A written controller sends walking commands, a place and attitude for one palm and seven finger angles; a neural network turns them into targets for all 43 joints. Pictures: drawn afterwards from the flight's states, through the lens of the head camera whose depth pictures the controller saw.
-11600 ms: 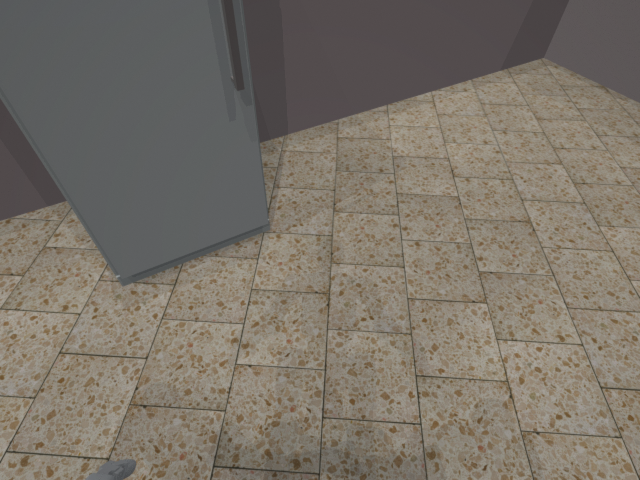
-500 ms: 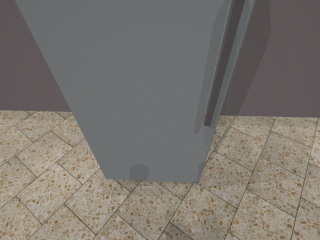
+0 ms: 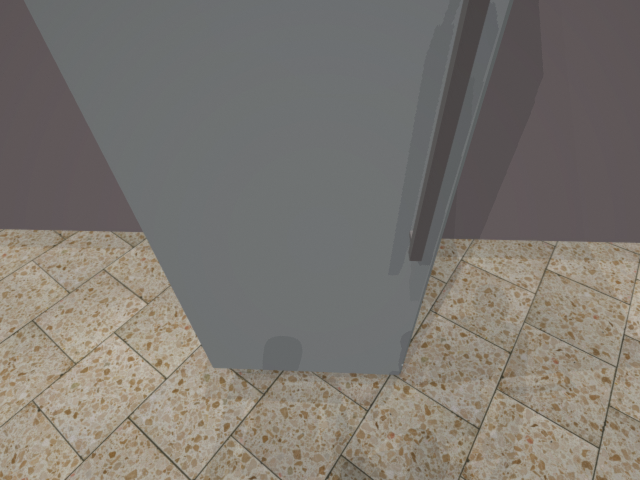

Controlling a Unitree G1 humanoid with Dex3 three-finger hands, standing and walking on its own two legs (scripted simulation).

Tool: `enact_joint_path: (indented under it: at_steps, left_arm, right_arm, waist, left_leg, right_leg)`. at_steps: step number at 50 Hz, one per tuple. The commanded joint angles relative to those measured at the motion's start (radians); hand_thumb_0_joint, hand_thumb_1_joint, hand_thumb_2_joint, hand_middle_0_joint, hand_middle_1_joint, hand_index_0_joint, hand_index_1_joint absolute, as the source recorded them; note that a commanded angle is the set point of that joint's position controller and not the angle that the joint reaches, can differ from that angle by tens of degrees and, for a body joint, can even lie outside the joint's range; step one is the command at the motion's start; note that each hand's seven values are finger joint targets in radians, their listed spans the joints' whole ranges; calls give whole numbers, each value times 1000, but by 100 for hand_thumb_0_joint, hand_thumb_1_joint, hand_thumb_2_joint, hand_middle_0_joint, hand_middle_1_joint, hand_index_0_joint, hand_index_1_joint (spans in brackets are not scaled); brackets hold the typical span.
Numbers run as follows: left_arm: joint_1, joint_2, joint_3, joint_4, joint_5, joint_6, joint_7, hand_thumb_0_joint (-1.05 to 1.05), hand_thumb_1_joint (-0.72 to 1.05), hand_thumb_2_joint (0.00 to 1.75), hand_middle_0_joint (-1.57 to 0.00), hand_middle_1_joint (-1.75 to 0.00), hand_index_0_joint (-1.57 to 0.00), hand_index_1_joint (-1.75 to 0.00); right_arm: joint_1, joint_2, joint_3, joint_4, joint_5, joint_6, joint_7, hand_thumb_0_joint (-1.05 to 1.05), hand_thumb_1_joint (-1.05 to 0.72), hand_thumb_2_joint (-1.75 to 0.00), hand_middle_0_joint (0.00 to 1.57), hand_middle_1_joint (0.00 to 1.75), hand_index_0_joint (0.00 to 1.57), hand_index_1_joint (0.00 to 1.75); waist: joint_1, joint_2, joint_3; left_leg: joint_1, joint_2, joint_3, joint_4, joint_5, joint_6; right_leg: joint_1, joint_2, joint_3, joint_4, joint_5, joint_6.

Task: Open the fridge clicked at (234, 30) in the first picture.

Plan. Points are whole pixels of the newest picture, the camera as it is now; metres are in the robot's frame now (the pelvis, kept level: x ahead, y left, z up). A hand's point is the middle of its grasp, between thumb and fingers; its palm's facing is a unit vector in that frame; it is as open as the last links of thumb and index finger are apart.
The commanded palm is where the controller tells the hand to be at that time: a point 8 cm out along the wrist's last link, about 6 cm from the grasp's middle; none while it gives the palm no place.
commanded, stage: shuffle to correct the standing spot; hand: right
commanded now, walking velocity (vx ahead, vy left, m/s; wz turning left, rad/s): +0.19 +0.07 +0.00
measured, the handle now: (437, 142) +0.53 -0.14 +0.17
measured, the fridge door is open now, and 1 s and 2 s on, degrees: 0 0 0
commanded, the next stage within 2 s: come to a stop and stand still in 0.08 s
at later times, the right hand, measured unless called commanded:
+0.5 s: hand out of the picture +0.03 -0.14 -0.18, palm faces +0.08 +0.98 -0.17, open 7.4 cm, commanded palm none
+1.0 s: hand out of the picture +0.11 -0.21 -0.16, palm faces -0.02 +0.95 -0.30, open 7.4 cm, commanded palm none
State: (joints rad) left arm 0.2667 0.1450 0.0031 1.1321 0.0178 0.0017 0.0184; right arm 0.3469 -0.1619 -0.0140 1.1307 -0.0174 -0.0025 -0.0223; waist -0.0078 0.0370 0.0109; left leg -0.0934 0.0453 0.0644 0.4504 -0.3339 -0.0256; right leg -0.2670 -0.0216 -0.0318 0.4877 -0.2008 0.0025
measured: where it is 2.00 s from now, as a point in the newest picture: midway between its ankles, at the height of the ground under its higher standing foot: outside the picture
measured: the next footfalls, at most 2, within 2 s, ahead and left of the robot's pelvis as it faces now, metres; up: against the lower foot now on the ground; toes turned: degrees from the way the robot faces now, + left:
left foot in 0.92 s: +0.09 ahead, +0.12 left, +0.00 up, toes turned +0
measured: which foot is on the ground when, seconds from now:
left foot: down 0.00-0.74, up 0.76-0.90, down 0.92-1.00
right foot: down 0.00-1.00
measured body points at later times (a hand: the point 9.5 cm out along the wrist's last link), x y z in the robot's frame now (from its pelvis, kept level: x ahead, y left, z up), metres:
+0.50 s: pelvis +0.06 +0.01 +0.00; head +0.10 +0.01 +0.45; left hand +0.08 +0.24 -0.16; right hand +0.03 -0.20 -0.16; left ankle -0.05 +0.13 -0.73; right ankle +0.04 -0.11 -0.73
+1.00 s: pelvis +0.03 -0.01 -0.02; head +0.02 +0.02 +0.43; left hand +0.11 +0.22 -0.17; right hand +0.11 -0.25 -0.14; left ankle +0.05 +0.12 -0.74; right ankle +0.07 -0.09 -0.74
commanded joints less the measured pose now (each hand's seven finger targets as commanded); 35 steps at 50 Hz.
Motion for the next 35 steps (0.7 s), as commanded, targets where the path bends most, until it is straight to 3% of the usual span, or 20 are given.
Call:
enact_joint_path:
  at_steps: [1, 5, 9, 11, 13, 14, 15, 17, 19, 21, 22, 25, 26, 28, 29, 30, 32, 33, 34, 35]
  left_arm:
    - [60, 105, 29, -32, 3, -15, 3, 0, 90, 90, -20, -30, -20, -30]
    - [84, 101, 38, -38, 0, -22, 5, 0, 90, 90, -20, -30, -20, -30]
    - [74, 65, 32, -46, 0, -36, 7, 0, 90, 90, -20, -30, -20, -30]
    - [20, 29, 23, -69, 1, -40, 9, 0, 90, 90, -20, -30, -20, -30]
    - [-3, 14, 17, -74, -1, -34, 15, 0, 90, 90, -20, -30, -20, -30]
    - [33, 9, 15, -54, -5, -31, 20, 0, 90, 90, -20, -30, -20, -30]
    - [98, 26, 22, -30, -7, -35, 24, 0, 90, 90, -20, -30, -20, -30]
    - [190, 99, 39, 8, -12, -33, 40, 0, 90, 90, -20, -30, -20, -30]
    - [139, 161, 53, 5, -16, -29, 45, 0, 90, 90, -20, -30, -20, -30]
    - [77, 161, 58, -28, -14, -29, 46, 0, 90, 90, -20, -30, -20, -30]
    - [79, 123, 52, -37, -13, -24, 46, 0, 90, 90, -20, -30, -20, -30]
    - [62, 94, 62, -85, -8, -11, 41, 0, 90, 90, -20, -30, -20, -30]
    - [42, 89, 62, -102, -4, -7, 37, 0, 90, 90, -20, -30, -20, -30]
    - [-45, 57, 58, -142, 2, 3, 27, 0, 90, 90, -20, -30, -20, -30]
    - [-78, 48, 59, -158, 3, 6, 24, 0, 90, 90, -20, -30, -20, -30]
    - [-89, 48, 56, -168, 2, 6, 24, 0, 90, 90, -20, -30, -20, -30]
    - [-64, 42, 51, -163, -2, 9, 17, 0, 90, 90, -20, -30, -20, -30]
    - [-126, 128, 60, -274, -7, -13, 13, 0, 90, 90, -20, -30, -20, -30]
    - [30, 124, 67, -247, -4, -5, -1, 0, 90, 90, -20, -30, -20, -30]
    - [114, 172, 65, -236, 3, -12, -8, 0, 90, 90, -20, -30, -20, -30]
  right_arm:
    - [109, -67, -17, -12, -5, -8, 7, 0, -90, -90, 20, 30, 20, 30]
    - [136, -52, -21, -9, -5, -14, 9, 0, -90, -90, 20, 30, 20, 30]
    - [189, -61, -33, 7, -1, -25, 4, 0, -90, -90, 20, 30, 20, 30]
    - [226, -73, -45, 19, -2, -25, -8, 0, -90, -90, 20, 30, 20, 30]
    - [219, -51, -36, 20, -5, -25, -19, 0, -90, -90, 20, 30, 20, 30]
    - [198, -41, -29, 17, -3, -24, -23, 0, -90, -90, 20, 30, 20, 30]
    - [182, -42, -27, 4, -3, -24, -26, 0, -90, -90, 20, 30, 20, 30]
    - [137, -54, -26, -28, 9, -24, -34, 0, -90, -90, 20, 30, 20, 30]
    - [80, -71, -36, -58, 11, -17, -33, 0, -90, -90, 20, 30, 20, 30]
    - [84, -61, -42, -63, 5, -12, -28, 0, -90, -90, 20, 30, 20, 30]
    - [107, -39, -37, -58, 2, -8, -31, 0, -90, -90, 20, 30, 20, 30]
    - [131, -94, -59, -79, -8, -8, -39, 0, -90, -90, 20, 30, 20, 30]
    - [143, -113, -65, -86, -9, -8, -40, 0, -90, -90, 20, 30, 20, 30]
    - [165, -123, -66, -86, -14, -3, -39, 0, -90, -90, 20, 30, 20, 30]
    - [165, -120, -62, -90, -20, 0, -40, 0, -90, -90, 20, 30, 20, 30]
    - [149, -118, -58, -100, -22, 2, -41, 0, -90, -90, 20, 30, 20, 30]
    - [65, -137, -52, -138, -19, 3, -37, 0, -90, -90, 20, 30, 20, 30]
    - [54, -164, -37, -201, -8, -26, -71, 0, -90, -90, 20, 30, 20, 30]
    - [-44, -224, -42, -267, -8, -46, -56, 0, -90, -90, 20, 30, 20, 30]
    - [-62, -202, -53, -286, 4, -52, -49, 0, -90, -90, 20, 30, 20, 30]
  waist:
    - [-3, -78, 130]
    - [-6, -80, 132]
    - [-22, 19, 82]
    - [-43, 123, 106]
    - [-29, 101, 132]
    - [-7, 65, 101]
    - [20, -7, 41]
    - [48, -161, -49]
    - [20, -209, 10]
    - [1, -154, 52]
    - [0, -123, 28]
    - [-10, 12, -50]
    - [-25, 49, -73]
    - [-62, 167, -18]
    - [-72, 193, 8]
    - [-68, 178, 9]
    - [-19, 140, 10]
    - [21, 75, 7]
    - [101, 25, -80]
    - [107, -53, -202]
  left_leg:
    - [-173, 53, -20, -66, -139, 41]
    - [-167, 42, -4, -29, -88, 46]
    - [-65, 86, -56, -72, -16, 69]
    - [33, 153, -124, -96, 263, 99]
    - [37, 168, -93, -28, 676, 102]
    - [11, 137, -47, 23, 771, 77]
    - [-20, 94, -6, 103, 812, 44]
    - [-138, 49, 36, 187, 570, 3]
    - [-185, 22, 12, 150, 59, 3]
    - [-176, 28, 10, 23, 111, 1]
    - [-130, 43, 14, -14, 287, -2]
    - [25, 115, 3, 75, 873, 5]
    - [86, 144, -9, 97, 1011, 21]
    - [175, 233, -61, 91, 1222, 83]
    - [179, 273, -89, 80, 1248, 124]
    - [181, 280, -90, 86, 1223, 145]
    - [81, 222, -48, 123, 1081, 138]
    - [-97, 157, -199, 151, 1363, 63]
    - [-40, 146, -86, 266, 1203, 73]
    - [-84, 94, -64, 387, 932, 56]
  right_leg:
    - [-35, -101, 115, -140, -285, -24]
    - [-46, -119, 128, -116, -242, -44]
    - [-78, -78, 15, 70, -14, -31]
    - [-190, -33, -71, 194, 28, -7]
    - [-168, -45, -79, 177, -71, 5]
    - [-72, -53, -76, 99, 48, 1]
    - [59, -61, -58, 65, 350, -11]
    - [279, -140, 17, 105, 883, -68]
    - [261, -218, 106, 26, 1028, -120]
    - [251, -194, 80, 28, 967, -103]
    - [234, -166, 53, 55, 904, -76]
    - [84, -85, -41, 139, 647, -23]
    - [8, -59, -63, 178, 475, -15]
    - [-207, 4, -85, 279, -108, 6]
    - [-265, 7, -80, 317, -266, 7]
    - [-268, 5, -70, 310, -283, 7]
    - [-154, 25, -96, 188, -155, 6]
    - [16, 20, -102, 143, -64, -11]
    - [69, 15, -107, 90, 87, -53]
    - [209, -67, 0, 82, 395, -90]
